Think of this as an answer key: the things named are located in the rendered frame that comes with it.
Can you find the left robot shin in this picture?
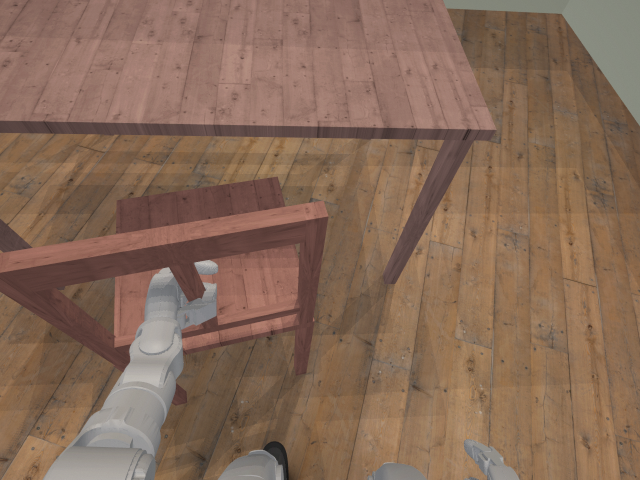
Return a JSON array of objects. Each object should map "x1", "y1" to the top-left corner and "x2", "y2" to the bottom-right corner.
[{"x1": 248, "y1": 450, "x2": 277, "y2": 461}]

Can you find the robot left upper arm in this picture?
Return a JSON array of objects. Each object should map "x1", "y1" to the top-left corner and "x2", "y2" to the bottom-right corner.
[{"x1": 48, "y1": 446, "x2": 156, "y2": 480}]

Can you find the left robot hand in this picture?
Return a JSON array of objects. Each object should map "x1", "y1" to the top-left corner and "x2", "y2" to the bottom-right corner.
[{"x1": 144, "y1": 260, "x2": 218, "y2": 330}]

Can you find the right robot hand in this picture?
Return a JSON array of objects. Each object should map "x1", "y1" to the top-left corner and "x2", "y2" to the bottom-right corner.
[{"x1": 464, "y1": 439, "x2": 519, "y2": 480}]

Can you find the table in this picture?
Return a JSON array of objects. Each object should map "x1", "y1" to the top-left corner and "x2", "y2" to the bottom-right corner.
[{"x1": 0, "y1": 0, "x2": 497, "y2": 290}]

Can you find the left robot forearm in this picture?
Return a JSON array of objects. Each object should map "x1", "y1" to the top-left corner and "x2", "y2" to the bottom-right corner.
[{"x1": 43, "y1": 317, "x2": 184, "y2": 480}]

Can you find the left robot thigh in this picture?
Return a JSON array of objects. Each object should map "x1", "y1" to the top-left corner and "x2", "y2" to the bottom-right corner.
[{"x1": 218, "y1": 454, "x2": 284, "y2": 480}]

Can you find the chair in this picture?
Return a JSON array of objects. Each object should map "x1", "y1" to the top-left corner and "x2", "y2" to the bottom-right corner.
[{"x1": 0, "y1": 177, "x2": 328, "y2": 406}]

